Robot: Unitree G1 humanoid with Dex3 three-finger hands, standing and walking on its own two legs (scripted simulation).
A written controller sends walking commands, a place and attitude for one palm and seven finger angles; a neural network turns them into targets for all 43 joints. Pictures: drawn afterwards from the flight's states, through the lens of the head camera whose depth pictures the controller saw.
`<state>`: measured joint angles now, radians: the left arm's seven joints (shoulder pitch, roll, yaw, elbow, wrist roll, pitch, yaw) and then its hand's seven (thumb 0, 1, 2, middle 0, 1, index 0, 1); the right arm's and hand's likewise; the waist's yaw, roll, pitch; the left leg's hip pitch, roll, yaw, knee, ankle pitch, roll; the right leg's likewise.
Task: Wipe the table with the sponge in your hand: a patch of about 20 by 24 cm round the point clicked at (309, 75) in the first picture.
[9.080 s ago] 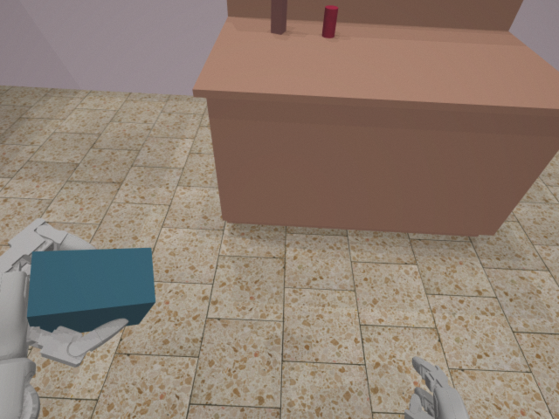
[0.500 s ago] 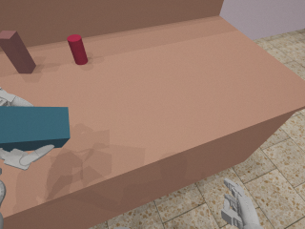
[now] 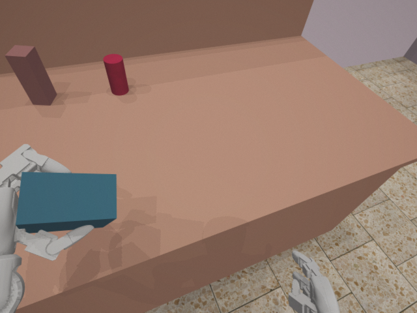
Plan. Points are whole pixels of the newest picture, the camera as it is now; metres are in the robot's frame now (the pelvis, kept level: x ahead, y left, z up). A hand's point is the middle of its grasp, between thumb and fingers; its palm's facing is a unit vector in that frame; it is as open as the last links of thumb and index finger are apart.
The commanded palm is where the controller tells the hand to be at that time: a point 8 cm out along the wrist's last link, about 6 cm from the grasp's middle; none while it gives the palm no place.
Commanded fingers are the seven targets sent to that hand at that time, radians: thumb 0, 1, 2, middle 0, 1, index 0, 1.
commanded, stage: look again from close up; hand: left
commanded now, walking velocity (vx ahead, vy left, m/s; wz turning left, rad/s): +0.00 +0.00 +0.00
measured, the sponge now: (82, 203) +0.23 +0.22 +0.14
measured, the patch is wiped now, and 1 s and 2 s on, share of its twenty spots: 0.00 0.00 0.00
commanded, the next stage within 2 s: shuffle to correct the standing spot in 0.32 s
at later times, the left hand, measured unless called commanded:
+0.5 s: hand (57, 200) +0.23 +0.24 +0.15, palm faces +0.35 -0.85 -0.38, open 10.4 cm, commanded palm +0.17 +0.28 +0.18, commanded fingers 0.00 0.10 1.30 -1.20 -1.60 -1.20 -1.60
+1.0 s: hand (93, 222) +0.20 +0.18 +0.16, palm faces +0.28 -0.85 -0.44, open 10.4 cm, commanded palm +0.14 +0.23 +0.18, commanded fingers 0.00 0.10 1.30 -1.20 -1.60 -1.20 -1.60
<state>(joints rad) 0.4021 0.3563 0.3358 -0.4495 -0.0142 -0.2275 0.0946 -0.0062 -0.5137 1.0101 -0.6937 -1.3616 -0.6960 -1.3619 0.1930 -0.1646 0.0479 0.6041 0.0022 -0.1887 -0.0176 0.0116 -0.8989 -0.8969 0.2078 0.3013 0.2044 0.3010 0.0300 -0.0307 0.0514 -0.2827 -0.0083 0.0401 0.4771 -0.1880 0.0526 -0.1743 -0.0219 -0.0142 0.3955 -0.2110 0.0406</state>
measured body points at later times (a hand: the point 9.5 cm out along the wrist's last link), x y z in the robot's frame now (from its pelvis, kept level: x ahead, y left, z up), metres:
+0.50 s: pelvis +0.01 +0.00 +0.00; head +0.03 +0.02 +0.45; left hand +0.20 +0.29 +0.17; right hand +0.19 -0.22 -0.07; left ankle +0.04 +0.08 -0.74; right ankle +0.00 -0.15 -0.74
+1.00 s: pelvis -0.02 -0.04 -0.01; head +0.02 -0.03 +0.44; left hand +0.18 +0.23 +0.18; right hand +0.15 -0.29 -0.09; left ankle +0.01 +0.07 -0.74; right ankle +0.00 -0.15 -0.74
